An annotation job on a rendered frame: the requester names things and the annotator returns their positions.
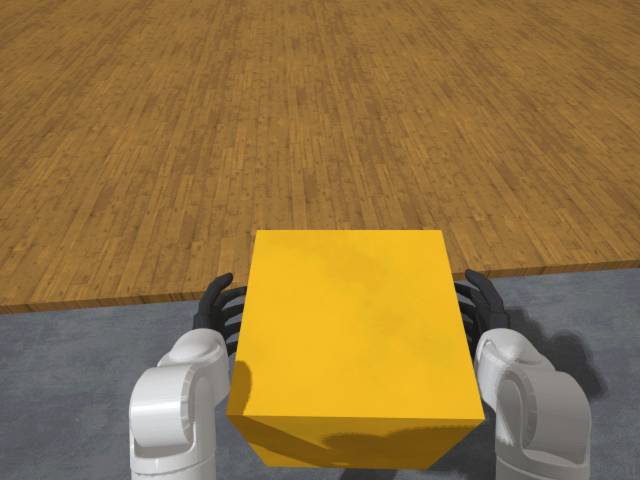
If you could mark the left robot hand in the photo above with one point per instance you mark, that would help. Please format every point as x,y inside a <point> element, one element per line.
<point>210,314</point>

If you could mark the carton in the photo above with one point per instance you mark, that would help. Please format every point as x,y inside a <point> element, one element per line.
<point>352,351</point>

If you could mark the robot right forearm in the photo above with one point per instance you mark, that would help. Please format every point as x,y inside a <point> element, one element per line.
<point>543,418</point>

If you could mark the robot left forearm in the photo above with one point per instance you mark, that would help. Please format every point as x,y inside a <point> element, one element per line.
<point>172,410</point>

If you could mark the right robot hand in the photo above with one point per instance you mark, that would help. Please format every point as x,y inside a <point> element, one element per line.
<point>489,311</point>

